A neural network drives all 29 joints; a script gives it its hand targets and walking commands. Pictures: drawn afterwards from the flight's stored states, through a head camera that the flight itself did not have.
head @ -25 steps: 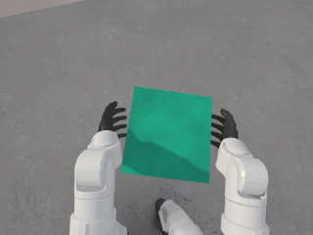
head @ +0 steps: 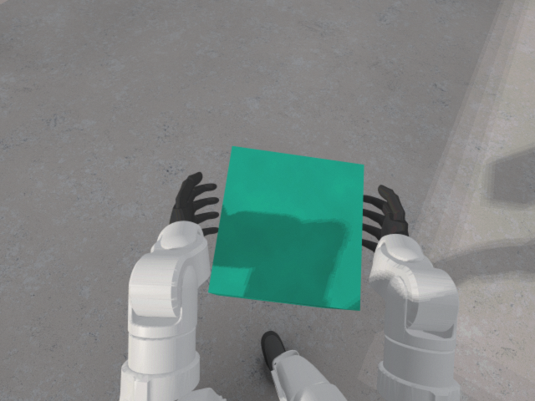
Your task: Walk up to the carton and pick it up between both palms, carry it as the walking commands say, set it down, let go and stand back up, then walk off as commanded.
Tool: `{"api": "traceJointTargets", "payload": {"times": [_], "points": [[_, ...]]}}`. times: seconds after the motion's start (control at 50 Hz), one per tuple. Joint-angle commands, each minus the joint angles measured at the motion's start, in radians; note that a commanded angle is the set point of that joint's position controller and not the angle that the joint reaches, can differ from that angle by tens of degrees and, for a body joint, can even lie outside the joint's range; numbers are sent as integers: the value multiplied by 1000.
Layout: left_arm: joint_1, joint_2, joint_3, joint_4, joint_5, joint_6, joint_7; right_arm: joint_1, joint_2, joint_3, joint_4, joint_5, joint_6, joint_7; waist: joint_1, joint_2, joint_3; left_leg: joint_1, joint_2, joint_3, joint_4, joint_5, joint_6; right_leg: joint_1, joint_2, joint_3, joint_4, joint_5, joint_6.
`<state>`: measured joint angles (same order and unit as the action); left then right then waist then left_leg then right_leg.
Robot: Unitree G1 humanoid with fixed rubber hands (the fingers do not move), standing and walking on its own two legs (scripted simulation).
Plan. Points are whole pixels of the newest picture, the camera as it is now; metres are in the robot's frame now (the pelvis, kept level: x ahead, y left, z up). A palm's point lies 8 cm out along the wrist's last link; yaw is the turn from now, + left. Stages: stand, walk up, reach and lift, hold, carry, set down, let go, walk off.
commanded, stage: carry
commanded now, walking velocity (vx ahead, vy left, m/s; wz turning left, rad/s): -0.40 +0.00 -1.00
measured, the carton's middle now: (283, 236) +0.35 -0.03 -0.01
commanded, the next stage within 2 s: none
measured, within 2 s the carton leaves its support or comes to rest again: neither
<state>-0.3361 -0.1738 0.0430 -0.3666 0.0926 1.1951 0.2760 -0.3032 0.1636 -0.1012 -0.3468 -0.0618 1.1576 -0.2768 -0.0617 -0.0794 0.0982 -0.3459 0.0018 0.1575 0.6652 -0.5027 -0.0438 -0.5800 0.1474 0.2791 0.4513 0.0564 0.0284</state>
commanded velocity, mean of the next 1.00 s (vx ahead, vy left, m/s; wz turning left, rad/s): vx -0.01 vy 0.00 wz -0.02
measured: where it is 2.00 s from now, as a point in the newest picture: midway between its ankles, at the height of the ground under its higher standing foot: outside the picture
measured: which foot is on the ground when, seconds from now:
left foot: down 0.00-0.28, up 0.30-0.52, down 0.54-1.00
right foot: down 0.00-0.02, up 0.04-0.26, down 0.28-0.56, up 0.58-0.78, down 0.80-1.00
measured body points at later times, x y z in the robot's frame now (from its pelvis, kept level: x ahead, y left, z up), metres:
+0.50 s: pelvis -0.14 -0.09 +0.00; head -0.11 -0.10 +0.45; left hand +0.20 -0.10 +0.08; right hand +0.08 -0.34 +0.07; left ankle -0.14 +0.00 -0.69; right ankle -0.11 -0.26 -0.72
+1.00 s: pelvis -0.22 -0.08 +0.00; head -0.22 -0.07 +0.45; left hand +0.10 -0.08 +0.10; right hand -0.02 -0.33 +0.09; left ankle -0.16 -0.01 -0.72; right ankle -0.21 -0.26 -0.72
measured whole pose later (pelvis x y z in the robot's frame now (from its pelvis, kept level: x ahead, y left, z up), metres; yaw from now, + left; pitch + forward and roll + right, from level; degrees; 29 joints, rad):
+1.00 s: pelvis -0.22 -0.08 +0.00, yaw -23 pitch +0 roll +0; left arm -0.30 -0.16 0.03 -0.27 0.10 1.26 0.25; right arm -0.23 0.15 -0.07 -0.30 -0.07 1.22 -0.27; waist -0.01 -0.03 -0.03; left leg -0.36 0.08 0.23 0.69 -0.38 0.04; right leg -0.43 0.02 0.16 0.62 -0.20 0.06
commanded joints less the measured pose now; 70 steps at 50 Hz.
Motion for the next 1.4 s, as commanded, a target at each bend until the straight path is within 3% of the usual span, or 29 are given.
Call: {"api": "traceJointTargets", "payload": {"times": [0.0, 0.02, 0.06, 0.12, 0.16, 0.2, 0.22, 0.24, 0.28, 0.34, 0.42, 0.48, 0.5, 0.52, 0.58, 0.62, 0.72, 0.76, 0.8, 0.88, 0.92, 0.94, 0.98, 1.04, 1.16, 1.2, 1.24, 1.28, 1.38], "points": [[-356, -988, -557, -208, -340, -82, -223, -300, 1144, 606, -116, 382, -56, 262, 78, 421, -673, 579, 590, -131, -219, 1204, 287, -128, -50, -198, 867, -693, 37], [-437, -983, -574, -266, -350, -84, -229, -390, 1120, 600, -173, 380, -64, 261, 82, 464, -608, 458, 604, -54, -219, 1066, 309, -153, -160, -168, 988, -610, 32], [-480, -1035, -596, -246, -397, -81, -244, -441, 1105, 605, -217, 370, -70, 255, 101, 320, -484, 395, 525, 72, -180, 883, 251, -188, -183, -206, 1015, -475, 17], [-377, -980, -542, -159, -388, -48, -253, -323, 1096, 594, -88, 319, -22, 233, 112, 186, -483, 365, 446, 114, -81, 727, 154, -39, -216, -246, 584, -428, 4], [-282, -926, -521, -72, -381, -18, -265, -170, 1012, 546, -9, 240, 7, 199, 83, 207, -518, 314, 433, 88, 4, 660, 139, 139, -186, -280, 334, -435, -6], [-278, -953, -484, 8, -374, -21, -280, -282, 1001, 566, -46, 240, 4, 185, 99, -82, -509, 122, 323, 51, 158, 337, 47, 372, -165, -128, 74, -222, -44], [-289, -930, -473, 18, -371, -22, -283, -249, 978, 557, -46, 218, 11, 186, 67, -303, -426, -113, 172, 81, 296, -149, -29, 445, -319, 147, 66, 388, -94], [-313, -921, -475, -2, -370, -30, -284, -314, 1006, 586, -57, 244, 14, 196, 67, -472, -375, -191, 111, 9, 422, -289, -64, 397, -378, 280, 52, 601, -148], [-324, -925, -460, -15, -357, -19, -272, -340, 1041, 595, 7, 276, 27, 207, 67, -243, -340, -190, 88, -57, 478, -260, -45, 291, -400, 246, -1, 353, -165], [-339, -945, -450, -92, -300, -32, -251, -396, 1085, 620, -2, 347, 26, 241, 78, -209, -395, -103, 64, -61, 391, -112, -18, 260, -335, 142, -21, 179, -166], [-344, -1012, -435, -120, -265, -58, -227, -519, 1148, 684, -100, 446, 13, 270, 93, -200, -546, -27, 32, -88, 155, -53, 8, 394, -369, 199, -31, 144, -180], [-292, -1012, -441, -103, -252, -61, -202, -436, 1146, 656, -79, 456, 9, 279, 70, -110, -686, 382, 65, -36, -279, 221, 29, 307, -273, 10, 98, 216, -78], [-268, -1019, -469, -108, -260, -68, -200, -400, 1122, 643, -113, 439, -6, 281, 54, 75, -734, 606, 228, -178, -291, 374, 65, 150, -224, -61, 250, 24, -41], [-306, -1024, -487, -105, -273, -66, -203, -365, 1107, 616, -68, 418, -8, 278, 59, 412, -668, 680, 455, -359, -251, 822, 157, -143, -101, -230, 369, -502, 15], [-471, -1019, -537, -146, -329, -66, -224, -390, 1134, 618, -44, 387, -14, 280, 56, 235, -532, 306, 443, -220, -233, 588, 251, -24, -173, -258, 641, -564, -2], [-527, -1016, -552, -225, -355, -67, -227, -376, 1151, 611, -13, 371, 1, 279, 71, 204, -468, 293, 351, -73, -172, 601, 205, -22, -174, -301, 470, -457, -3], [-331, -984, -533, -24, -355, 1, -252, -256, 1007, 530, 32, 272, 32, 235, 78, 272, -501, 203, 321, -79, -84, 386, 135, 202, -149, -280, 97, -260, -32], [-400, -955, -523, -53, -359, 1, -248, -258, 1014, 522, 55, 262, 41, 227, 60, -10, -460, 85, 170, -5, 38, 41, 53, 272, -275, -20, -3, -21, -76], [-370, -960, -489, -30, -344, 4, -249, -322, 1030, 550, 17, 293, 45, 231, 54, -220, -374, -27, 27, -24, 162, -94, 17, 227, -379, 250, -121, -114, -150], [-366, -982, -456, -63, -324, -12, -247, -472, 1076, 634, -94, 361, 43, 243, 74, -271, -467, 89, 16, -31, 42, 0, 48, 245, -307, 88, -96, -143, -123], [-376, -1017, -467, -46, -315, 1, -238, -505, 1080, 618, -120, 367, 47, 241, 68, -130, -486, 257, 34, -12, -144, 101, 52, 130, -243, -14, -24, -241, -71], [-359, -1002, -495, -44, -310, 7, -230, -389, 1058, 585, -51, 345, 59, 243, 52, 55, -497, 379, 152, -132, -251, 163, 78, 45, -224, -69, 113, -138, -57], [-375, -1011, -496, -81, -319, -4, -232, -394, 1062, 584, -58, 352, 42, 250, 39, 345, -528, 343, 379, -302, -291, 289, 197, -28, -124, -228, 278, -464, -11], [-463, -1025, -522, -105, -340, 2, -233, -391, 1094, 570, -18, 337, 51, 257, 52, 226, -396, -15, 354, -181, -355, -82, 203, 112, -147, -288, 419, -501, -34], [-423, -1019, -516, -72, -354, 19, -238, -375, 1066, 555, -6, 329, 57, 245, 75, 151, -441, 84, 233, -101, -180, 63, 124, 201, -159, -208, 99, -208, -66], [-412, -998, -479, -60, -338, 13, -237, -396, 1073, 577, -23, 339, 60, 244, 61, -41, -446, 94, 115, -31, -51, 16, 85, 199, -234, -43, -2, -73, -92], [-410, -982, -461, -28, -317, 15, -231, -414, 1064, 568, 0, 334, 68, 244, 53, -166, -399, 111, 78, -21, -9, -12, 59, 114, -274, 45, -70, -295, -108], [-420, -1006, -463, -24, -330, 16, -241, -484, 1071, 583, -58, 339, 63, 239, 53, -146, -393, 186, 75, -46, -42, 36, 75, 36, -259, 51, -99, -436, -101], [-375, -997, -449, 5, -300, 27, -235, -405, 1032, 557, -6, 316, 72, 238, 41, 237, -374, 112, 323, -230, -337, -99, 178, 18, -122, -248, 283, -453, -46]]}}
